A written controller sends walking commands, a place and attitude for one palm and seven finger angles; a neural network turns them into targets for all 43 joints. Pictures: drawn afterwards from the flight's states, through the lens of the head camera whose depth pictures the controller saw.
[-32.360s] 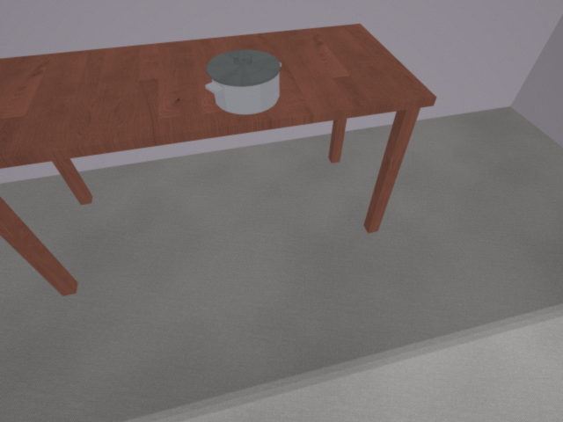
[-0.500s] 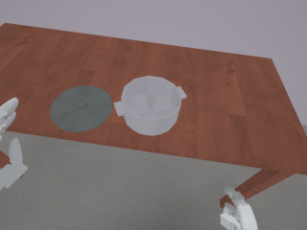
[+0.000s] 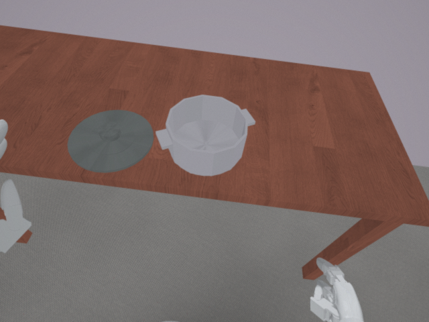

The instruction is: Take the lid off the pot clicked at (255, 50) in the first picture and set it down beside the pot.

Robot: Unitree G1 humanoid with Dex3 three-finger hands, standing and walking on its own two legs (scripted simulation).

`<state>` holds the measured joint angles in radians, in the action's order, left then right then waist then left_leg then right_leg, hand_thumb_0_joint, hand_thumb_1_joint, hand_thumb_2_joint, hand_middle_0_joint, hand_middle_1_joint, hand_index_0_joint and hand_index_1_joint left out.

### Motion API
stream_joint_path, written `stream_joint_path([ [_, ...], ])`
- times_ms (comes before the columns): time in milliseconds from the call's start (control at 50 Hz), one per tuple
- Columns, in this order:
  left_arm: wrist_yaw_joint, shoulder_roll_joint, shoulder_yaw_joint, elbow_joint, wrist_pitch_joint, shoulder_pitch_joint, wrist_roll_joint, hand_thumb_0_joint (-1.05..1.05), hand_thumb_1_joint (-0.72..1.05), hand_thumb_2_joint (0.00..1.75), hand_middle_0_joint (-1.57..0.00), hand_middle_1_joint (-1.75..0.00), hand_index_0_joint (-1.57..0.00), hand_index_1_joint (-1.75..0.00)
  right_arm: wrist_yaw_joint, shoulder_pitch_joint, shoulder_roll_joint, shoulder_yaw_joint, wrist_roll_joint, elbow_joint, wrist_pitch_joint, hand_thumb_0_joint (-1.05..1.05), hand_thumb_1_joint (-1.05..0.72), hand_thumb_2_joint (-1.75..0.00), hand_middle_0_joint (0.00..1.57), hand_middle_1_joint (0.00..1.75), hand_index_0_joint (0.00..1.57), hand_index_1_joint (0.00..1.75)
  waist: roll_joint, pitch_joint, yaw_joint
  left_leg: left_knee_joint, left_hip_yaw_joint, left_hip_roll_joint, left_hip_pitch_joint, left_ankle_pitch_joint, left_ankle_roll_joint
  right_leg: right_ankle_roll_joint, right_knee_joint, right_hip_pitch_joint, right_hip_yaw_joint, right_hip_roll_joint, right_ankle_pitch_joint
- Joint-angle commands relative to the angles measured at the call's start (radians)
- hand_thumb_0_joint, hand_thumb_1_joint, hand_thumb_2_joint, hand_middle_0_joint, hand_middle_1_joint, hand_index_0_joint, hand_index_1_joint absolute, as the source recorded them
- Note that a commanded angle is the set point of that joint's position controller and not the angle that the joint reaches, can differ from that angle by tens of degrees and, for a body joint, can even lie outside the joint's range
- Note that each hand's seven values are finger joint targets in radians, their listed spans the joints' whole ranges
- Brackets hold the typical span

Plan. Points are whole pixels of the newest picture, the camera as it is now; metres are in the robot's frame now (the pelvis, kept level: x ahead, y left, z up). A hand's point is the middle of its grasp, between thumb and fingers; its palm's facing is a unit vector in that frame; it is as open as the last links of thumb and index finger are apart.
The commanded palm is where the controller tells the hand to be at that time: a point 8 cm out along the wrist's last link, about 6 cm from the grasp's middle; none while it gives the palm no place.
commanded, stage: step back with the hand held close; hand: left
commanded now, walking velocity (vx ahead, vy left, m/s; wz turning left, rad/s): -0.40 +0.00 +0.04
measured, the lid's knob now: (109, 131) +0.53 +0.30 -0.02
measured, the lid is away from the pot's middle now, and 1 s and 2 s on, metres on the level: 0.24 0.24 0.24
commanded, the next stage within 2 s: stop stepping back and stand still in 0.78 s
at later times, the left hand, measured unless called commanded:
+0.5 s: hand out of the picture +0.10 +0.25 +0.17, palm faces +0.41 -0.82 -0.40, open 7.4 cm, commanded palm +0.03 +0.27 +0.19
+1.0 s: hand out of the picture -0.03 +0.22 +0.16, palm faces +0.30 -0.87 -0.39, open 7.4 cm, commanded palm -0.10 +0.26 +0.19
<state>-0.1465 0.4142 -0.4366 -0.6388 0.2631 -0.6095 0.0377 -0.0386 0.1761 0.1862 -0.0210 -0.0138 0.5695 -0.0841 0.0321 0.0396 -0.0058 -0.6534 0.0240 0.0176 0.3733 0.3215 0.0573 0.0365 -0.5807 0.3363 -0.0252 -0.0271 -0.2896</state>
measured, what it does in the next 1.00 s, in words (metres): walks backwards: right foot, then left foot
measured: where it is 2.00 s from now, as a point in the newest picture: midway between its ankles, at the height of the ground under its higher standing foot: outside the picture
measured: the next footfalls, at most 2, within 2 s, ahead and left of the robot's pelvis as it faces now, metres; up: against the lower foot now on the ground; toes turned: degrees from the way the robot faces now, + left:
right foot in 0.58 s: -0.09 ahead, -0.17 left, +0.00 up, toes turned -2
left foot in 0.80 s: -0.11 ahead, +0.09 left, +0.00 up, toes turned +2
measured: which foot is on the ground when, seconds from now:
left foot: down 0.00-0.64, up 0.66-0.78, down 0.80-1.00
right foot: down 0.00-0.36, up 0.38-0.56, down 0.58-0.82, up 0.84-1.00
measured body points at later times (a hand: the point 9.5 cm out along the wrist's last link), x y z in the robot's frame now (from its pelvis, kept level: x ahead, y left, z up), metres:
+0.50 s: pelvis -0.09 -0.01 +0.00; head -0.07 +0.03 +0.45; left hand +0.07 +0.29 +0.19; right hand +0.08 -0.24 -0.07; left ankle -0.03 +0.09 -0.73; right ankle -0.08 -0.16 -0.70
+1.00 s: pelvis -0.24 -0.02 +0.00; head -0.22 +0.03 +0.45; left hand -0.05 +0.27 +0.18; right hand -0.08 -0.26 -0.06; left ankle -0.15 +0.08 -0.73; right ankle -0.24 -0.16 -0.69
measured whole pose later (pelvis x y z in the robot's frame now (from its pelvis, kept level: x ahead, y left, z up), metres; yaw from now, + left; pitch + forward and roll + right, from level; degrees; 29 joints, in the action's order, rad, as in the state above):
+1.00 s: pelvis -0.24 -0.02 +0.00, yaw -1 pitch +1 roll -3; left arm -0.13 0.42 -0.40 -0.64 0.16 -0.62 0.07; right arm 0.00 0.19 0.17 -0.03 -0.02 0.60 -0.11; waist 0.05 0.02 0.05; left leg -0.59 0.02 -0.05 0.44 0.16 0.03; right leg 0.02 -0.87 0.42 0.01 0.03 -0.48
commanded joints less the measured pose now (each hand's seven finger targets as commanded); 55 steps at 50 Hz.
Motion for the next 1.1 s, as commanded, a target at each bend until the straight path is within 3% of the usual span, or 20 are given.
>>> stream_joint_path([
  [0, 0.009, 0.122, -0.049, -0.205, 0.057, -0.007, 0.008, 0.0, 0.9, 0.9, -0.2, -0.3, -0.2, -0.3, 0.007, -0.049, 0.149, -0.061, -0.006, -0.146, -0.029, 0.0, -0.9, -0.9, 0.2, 0.3, 0.2, 0.3, -0.116, -0.24, 0.011, 0.092, -0.158, -0.239, -0.184, -0.771, 0.002, -0.057, 0.017, -0.114, 0.025, -0.073, 0.228],
  [80, 0.005, 0.169, -0.105, -0.217, 0.042, -0.067, 0.03, 0.0, 0.9, 0.9, -0.2, -0.3, -0.2, -0.3, 0.008, -0.094, 0.125, -0.046, -0.013, -0.178, 0.004, 0.0, -0.9, -0.9, 0.2, 0.3, 0.2, 0.3, -0.138, -0.246, 0.002, 0.102, -0.138, -0.229, -0.035, -0.497, 0.003, -0.062, -0.017, -0.146, 0.045, -0.1, 0.208],
  [220, -0.015, 0.202, -0.125, -0.186, 0.039, -0.061, 0.044, 0.0, 0.9, 0.9, -0.2, -0.3, -0.2, -0.3, -0.001, -0.049, 0.113, -0.062, -0.016, -0.169, 0.041, 0.0, -0.9, -0.9, 0.2, 0.3, 0.2, 0.3, 0.127, -0.197, 0.031, -0.217, -0.069, -0.032, -0.02, 0.127, -0.054, -0.201, 0.282, 0.04, 0.285, -0.345, 0.16],
  [280, -0.017, 0.154, -0.085, -0.154, 0.038, -0.044, 0.035, 0.0, 0.9, 0.9, -0.2, -0.3, -0.2, -0.3, -0.014, -0.067, 0.109, -0.044, -0.011, -0.154, 0.033, 0.0, -0.9, -0.9, 0.2, 0.3, 0.2, 0.3, 0.071, -0.108, 0.039, 0.059, -0.089, -0.08, -0.042, 0.067, -0.031, -0.123, 0.172, 0.064, 0.145, -0.241, 0.136],
  [360, -0.027, 0.173, -0.095, -0.212, 0.068, 0.046, 0.009, 0.0, 0.9, 0.9, -0.2, -0.3, -0.2, -0.3, -0.032, -0.108, 0.134, -0.042, -0.006, -0.175, -0.034, 0.0, -0.9, -0.9, 0.2, 0.3, 0.2, 0.3, -0.341, -0.065, 0.034, 0.413, -0.304, -0.336, 0.306, 0.135, 0.08, -0.031, -0.323, -0.099, 0.035, 0.012, -0.163],
  [420, -0.023, 0.15, -0.06, -0.269, 0.07, 0.055, 0.022, 0.0, 0.9, 0.9, -0.2, -0.3, -0.2, -0.3, -0.017, -0.056, 0.13, -0.059, 0.003, -0.13, -0.077, 0.0, -0.9, -0.9, 0.2, 0.3, 0.2, 0.3, -0.212, -0.145, 0.02, 0.251, -0.263, -0.334, 0.032, -0.36, 0.087, -0.031, -0.281, 0.037, 0.079, 0.002, -0.217],
  [480, -0.008, 0.122, -0.031, -0.273, 0.058, 0.035, 0.023, 0.0, 0.9, 0.9, -0.2, -0.3, -0.2, -0.3, 0.004, -0.042, 0.14, -0.048, 0.009, -0.104, -0.096, 0.0, -0.9, -0.9, 0.2, 0.3, 0.2, 0.3, -0.263, -0.206, 0.008, 0.2, -0.236, -0.317, -0.137, -0.51, 0.061, -0.024, -0.065, 0.016, 0.041, -0.002, -0.122],
  [560, 0.01, 0.154, -0.067, -0.205, 0.061, 0.051, 0.023, 0.0, 0.9, 0.9, -0.2, -0.3, -0.2, -0.3, 0.004, -0.067, 0.146, -0.037, 0.001, -0.105, -0.086, 0.0, -0.9, -0.9, 0.2, 0.3, 0.2, 0.3, -0.178, -0.189, 0.011, 0.15, -0.163, -0.244, -0.017, -0.135, 0.0, -0.034, 0.134, -0.106, 0.001, -0.017, 0.074],
  [620, 0.018, 0.188, -0.094, -0.14, 0.059, -0.015, 0.037, 0.0, 0.9, 0.9, -0.2, -0.3, -0.2, -0.3, 0.003, -0.033, 0.123, -0.065, -0.017, -0.125, -0.05, 0.0, -0.9, -0.9, 0.2, 0.3, 0.2, 0.3, 0.181, -0.189, 0.032, -0.149, -0.015, -0.05, -0.035, 0.113, -0.078, -0.157, 0.266, 0.084, 0.225, -0.25, -0.028],
  [700, 0.009, 0.161, -0.091, -0.126, 0.043, -0.044, 0.032, 0.0, 0.9, 0.9, -0.2, -0.3, -0.2, -0.3, -0.004, -0.086, 0.074, -0.036, -0.009, -0.128, -0.006, 0.0, -0.9, -0.9, 0.2, 0.3, 0.2, 0.3, 0.133, -0.139, 0.04, -0.213, -0.052, -0.04, 0.026, 0.112, -0.07, -0.163, 0.174, 0.047, 0.147, -0.27, 0.381],
  [740, 0.004, 0.143, -0.067, -0.149, 0.05, -0.019, 0.036, 0.0, 0.9, 0.9, -0.2, -0.3, -0.2, -0.3, -0.012, -0.081, 0.092, -0.029, -0.013, -0.13, -0.009, 0.0, -0.9, -0.9, 0.2, 0.3, 0.2, 0.3, 0.103, -0.095, 0.051, 0.12, -0.053, -0.067, -0.03, -0.015, -0.056, -0.102, 0.083, 0.039, 0.094, -0.193, 0.329],
  [780, 0.0, 0.156, -0.075, -0.232, 0.078, 0.019, 0.036, 0.0, 0.9, 0.9, -0.2, -0.3, -0.2, -0.3, -0.019, -0.075, 0.143, -0.053, -0.013, -0.148, -0.04, 0.0, -0.9, -0.9, 0.2, 0.3, 0.2, 0.3, -0.221, -0.114, 0.042, 0.31, -0.226, -0.261, 0.001, -0.37, 0.023, -0.027, -0.153, -0.004, 0.015, -0.004, 0.113],
  [820, 0.004, 0.179, -0.083, -0.248, 0.084, -0.008, 0.043, 0.0, 0.9, 0.9, -0.2, -0.3, -0.2, -0.3, -0.012, -0.073, 0.136, -0.051, 0.02, -0.136, -0.082, 0.0, -0.9, -0.9, 0.2, 0.3, 0.2, 0.3, -0.378, -0.176, 0.031, 0.357, -0.333, -0.378, 0.036, -0.352, 0.08, -0.028, -0.453, 0.063, 0.097, 0.054, -0.299],
  [840, 0.0, 0.155, -0.077, -0.288, 0.08, 0.016, 0.05, 0.0, 0.9, 0.9, -0.2, -0.3, -0.2, -0.3, -0.006, -0.042, 0.124, -0.055, 0.026, -0.109, -0.09, 0.0, -0.9, -0.9, 0.2, 0.3, 0.2, 0.3, -0.316, -0.178, 0.041, 0.288, -0.301, -0.37, -0.027, -0.541, 0.096, -0.024, -0.475, 0.108, 0.124, 0.056, -0.285],
  [860, 0.096, -0.136, 0.31, 0.638, -0.171, 0.252, -0.086, 0.0, 0.9, 0.9, -0.2, -0.3, -0.2, -0.3, 0.043, -0.004, 0.233, -0.092, 0.06, 0.131, -0.069, 0.0, -0.9, -0.9, 0.2, 0.3, 0.2, 0.3, -0.242, -0.064, 0.14, 0.091, -0.312, -0.304, -0.036, -1.085, 0.078, -0.013, -0.583, 0.271, 0.145, 0.015, -0.218],
  [880, 0.022, 0.205, -0.051, -0.589, -0.003, 0.321, 0.048, 0.0, 0.9, 0.9, -0.2, -0.3, -0.2, -0.3, 0.039, -0.093, 0.116, -0.082, -0.019, -0.152, -0.087, 0.0, -0.9, -0.9, 0.2, 0.3, 0.2, 0.3, -0.167, -0.294, -0.004, 0.22, -0.141, -0.337, -0.229, -0.675, 0.057, 0.014, -0.457, 0.113, 0.142, 0.052, -0.251],
  [920, -0.013, 0.229, -0.142, -0.337, -0.005, -0.115, 0.042, 0.0, 0.9, 0.9, -0.2, -0.3, -0.2, -0.3, 0.028, -0.036, 0.127, -0.075, -0.016, -0.138, -0.09, 0.0, -0.9, -0.9, 0.2, 0.3, 0.2, 0.3, -0.272, -0.274, 0.018, 0.259, -0.193, -0.264, -0.155, -0.323, 0.056, -0.006, -0.35, 0.082, 0.022, 0.067, -0.218],
  [960, -0.013, 0.185, -0.093, -0.403, -0.011, -0.117, 0.034, 0.0, 0.9, 0.9, -0.2, -0.3, -0.2, -0.3, 0.039, -0.055, 0.133, -0.048, -0.007, -0.156, -0.078, 0.0, -0.9, -0.9, 0.2, 0.3, 0.2, 0.3, -0.362, -0.188, 0.018, 0.3, -0.19, -0.236, 0.01, 0.077, 0.032, -0.029, -0.136, -0.054, 0.007, 0.03, -0.169],
  [1020, -0.018, 0.22, -0.108, -0.268, -0.021, -0.121, 0.0, 0.0, 0.9, 0.9, -0.2, -0.3, -0.2, -0.3, 0.018, -0.012, 0.13, -0.036, -0.002, -0.157, -0.047, 0.0, -0.9, -0.9, 0.2, 0.3, 0.2, 0.3, -0.124, -0.161, 0.025, 0.112, -0.045, -0.093, 0.188, 0.31, -0.041, -0.067, 0.079, -0.242, -0.05, 0.004, -0.106],
  [1080, -0.008, 0.201, -0.095, -0.097, -0.012, 0.049, 0.037, 0.0, 0.9, 0.9, -0.2, -0.3, -0.2, -0.3, -0.001, 0.01, 0.145, -0.068, -0.023, -0.137, -0.026, 0.0, -0.9, -0.9, 0.2, 0.3, 0.2, 0.3, 0.283, -0.071, 0.046, -0.57, -0.029, -0.002, 0.071, 0.077, -0.067, -0.2, 0.389, 0.203, 0.319, -0.306, -0.311],
])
